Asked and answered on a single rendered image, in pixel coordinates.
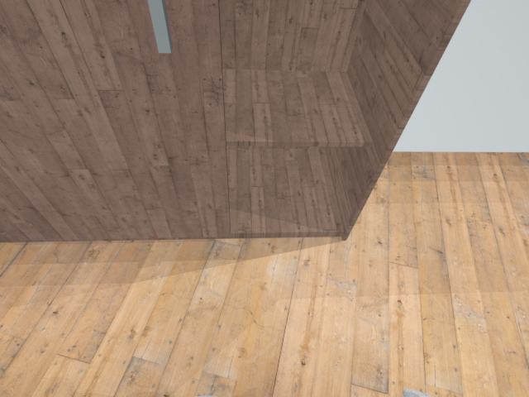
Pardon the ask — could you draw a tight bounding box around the handle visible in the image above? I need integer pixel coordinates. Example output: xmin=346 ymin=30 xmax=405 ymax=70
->
xmin=147 ymin=0 xmax=173 ymax=53

